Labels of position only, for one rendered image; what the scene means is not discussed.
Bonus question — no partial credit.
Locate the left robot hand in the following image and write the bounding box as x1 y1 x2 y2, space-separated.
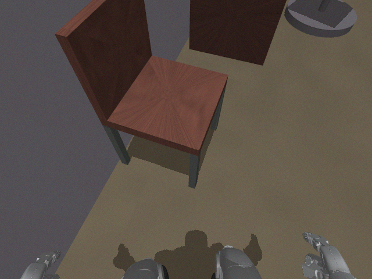
21 251 61 279

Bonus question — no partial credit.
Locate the office chair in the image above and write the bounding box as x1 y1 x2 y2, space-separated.
285 0 357 38

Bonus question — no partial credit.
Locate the chair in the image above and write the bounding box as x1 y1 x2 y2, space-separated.
55 0 228 189

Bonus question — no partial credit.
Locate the right robot hand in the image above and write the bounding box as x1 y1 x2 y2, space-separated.
302 232 350 279

